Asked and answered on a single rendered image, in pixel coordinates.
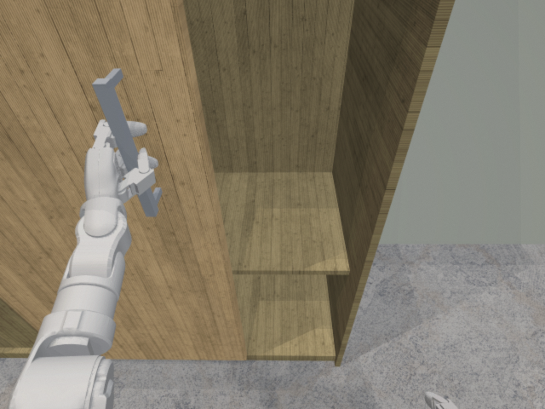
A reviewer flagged robot left hand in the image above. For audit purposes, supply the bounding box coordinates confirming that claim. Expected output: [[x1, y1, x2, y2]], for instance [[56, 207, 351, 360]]
[[84, 119, 158, 204]]

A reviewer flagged left robot forearm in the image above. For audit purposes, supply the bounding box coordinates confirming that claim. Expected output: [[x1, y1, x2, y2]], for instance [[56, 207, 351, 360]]
[[7, 197, 132, 409]]

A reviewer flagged wardrobe door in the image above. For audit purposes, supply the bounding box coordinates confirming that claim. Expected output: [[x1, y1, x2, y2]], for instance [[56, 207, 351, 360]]
[[0, 297, 38, 348], [0, 0, 247, 360]]

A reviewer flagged handle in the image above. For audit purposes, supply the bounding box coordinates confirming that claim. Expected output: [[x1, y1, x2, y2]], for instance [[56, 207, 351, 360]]
[[92, 68, 162, 216]]

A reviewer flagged robot right hand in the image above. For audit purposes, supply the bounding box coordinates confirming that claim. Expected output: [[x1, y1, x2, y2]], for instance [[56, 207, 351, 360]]
[[424, 392, 458, 409]]

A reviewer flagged robot left upper arm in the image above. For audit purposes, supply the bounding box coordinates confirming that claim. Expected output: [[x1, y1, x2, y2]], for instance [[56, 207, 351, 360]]
[[13, 355, 114, 409]]

